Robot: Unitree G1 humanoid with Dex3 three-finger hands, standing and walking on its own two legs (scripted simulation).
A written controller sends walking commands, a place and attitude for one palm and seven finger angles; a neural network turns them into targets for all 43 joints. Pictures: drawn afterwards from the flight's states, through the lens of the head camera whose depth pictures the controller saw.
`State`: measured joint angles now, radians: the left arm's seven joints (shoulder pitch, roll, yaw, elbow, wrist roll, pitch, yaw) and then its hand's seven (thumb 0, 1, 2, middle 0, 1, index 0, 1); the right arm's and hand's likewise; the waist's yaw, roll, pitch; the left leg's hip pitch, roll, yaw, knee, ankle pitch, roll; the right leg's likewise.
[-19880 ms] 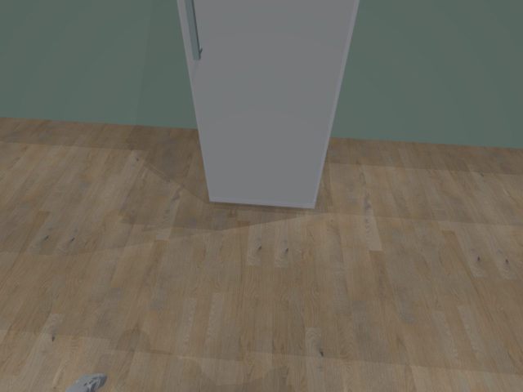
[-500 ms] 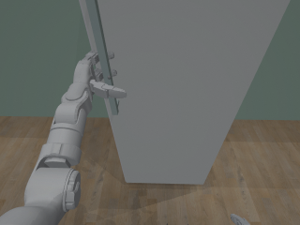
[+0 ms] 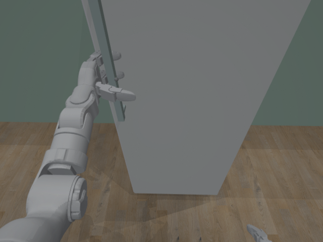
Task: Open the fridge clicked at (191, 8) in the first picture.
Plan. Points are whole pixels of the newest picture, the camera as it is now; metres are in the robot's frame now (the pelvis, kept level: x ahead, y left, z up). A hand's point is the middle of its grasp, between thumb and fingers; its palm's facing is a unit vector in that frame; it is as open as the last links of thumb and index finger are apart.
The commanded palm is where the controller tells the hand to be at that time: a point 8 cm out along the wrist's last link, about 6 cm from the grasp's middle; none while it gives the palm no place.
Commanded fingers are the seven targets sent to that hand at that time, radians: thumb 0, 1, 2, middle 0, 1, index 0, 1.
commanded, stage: slide the fingers in behind the handle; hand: left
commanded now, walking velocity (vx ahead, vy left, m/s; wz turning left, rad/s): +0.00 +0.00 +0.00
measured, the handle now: (110, 59) +0.50 +0.14 +0.23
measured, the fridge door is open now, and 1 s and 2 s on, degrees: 0 0 5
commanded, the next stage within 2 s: grip the handle and tug to test in 0.16 s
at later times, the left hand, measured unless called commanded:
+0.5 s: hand (116, 80) +0.44 +0.12 +0.20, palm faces +0.01 -1.00 +0.00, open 12.6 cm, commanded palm +0.42 +0.18 +0.20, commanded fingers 0.00 0.11 0.56 -0.37 -1.29 -0.37 -1.29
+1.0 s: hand (117, 79) +0.44 +0.12 +0.20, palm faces +0.02 -1.00 -0.01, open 5.4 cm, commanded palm +0.41 +0.17 +0.20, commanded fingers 0.00 0.90 0.90 -0.45 -1.40 -0.45 -1.40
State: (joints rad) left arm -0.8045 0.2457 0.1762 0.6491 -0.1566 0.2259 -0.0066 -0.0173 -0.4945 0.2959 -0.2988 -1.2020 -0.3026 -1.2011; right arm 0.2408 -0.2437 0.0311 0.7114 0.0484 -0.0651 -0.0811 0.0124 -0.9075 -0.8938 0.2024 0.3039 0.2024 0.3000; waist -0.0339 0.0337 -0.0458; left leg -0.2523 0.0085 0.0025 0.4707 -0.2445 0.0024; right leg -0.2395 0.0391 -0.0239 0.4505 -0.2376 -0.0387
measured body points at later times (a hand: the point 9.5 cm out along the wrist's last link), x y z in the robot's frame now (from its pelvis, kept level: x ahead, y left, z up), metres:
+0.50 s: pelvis +0.01 +0.01 +0.00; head +0.00 +0.00 +0.45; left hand +0.44 +0.18 +0.20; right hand +0.13 -0.24 -0.11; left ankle +0.00 +0.12 -0.74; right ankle +0.00 -0.09 -0.74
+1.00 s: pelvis +0.00 +0.01 +0.00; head +0.00 +0.00 +0.45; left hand +0.43 +0.17 +0.21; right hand +0.13 -0.24 -0.11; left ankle +0.00 +0.12 -0.74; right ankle +0.00 -0.09 -0.74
